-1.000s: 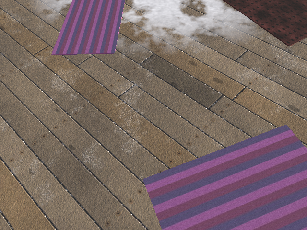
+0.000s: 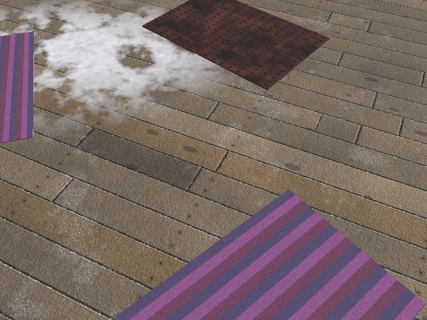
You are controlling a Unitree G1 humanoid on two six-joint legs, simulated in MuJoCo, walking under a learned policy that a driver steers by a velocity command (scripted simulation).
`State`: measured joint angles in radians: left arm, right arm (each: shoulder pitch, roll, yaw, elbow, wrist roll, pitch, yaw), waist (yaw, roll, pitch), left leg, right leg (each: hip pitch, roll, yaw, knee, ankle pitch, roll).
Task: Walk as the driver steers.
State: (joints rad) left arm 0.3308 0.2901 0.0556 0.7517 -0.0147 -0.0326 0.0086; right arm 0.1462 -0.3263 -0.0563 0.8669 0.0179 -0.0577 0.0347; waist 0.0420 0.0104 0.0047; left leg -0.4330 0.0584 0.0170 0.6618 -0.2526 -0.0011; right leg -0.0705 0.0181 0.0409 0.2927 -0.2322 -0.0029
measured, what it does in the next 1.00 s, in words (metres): walks ahead: left foot, then right foot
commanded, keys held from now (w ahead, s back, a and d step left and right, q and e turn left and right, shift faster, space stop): w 0.52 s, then w+q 0.48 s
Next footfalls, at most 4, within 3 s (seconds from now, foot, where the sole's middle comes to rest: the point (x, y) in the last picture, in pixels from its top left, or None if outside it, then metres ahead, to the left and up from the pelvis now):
0.10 left None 0.13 0.13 -0.78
0.62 right None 0.49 -0.08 -0.78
1.14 left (167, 253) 0.73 0.22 -0.78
1.64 right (190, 176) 1.08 0.17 -0.78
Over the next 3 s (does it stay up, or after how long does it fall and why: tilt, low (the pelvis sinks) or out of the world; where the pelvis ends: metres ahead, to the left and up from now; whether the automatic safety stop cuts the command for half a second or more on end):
stays up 1.50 0.57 0.00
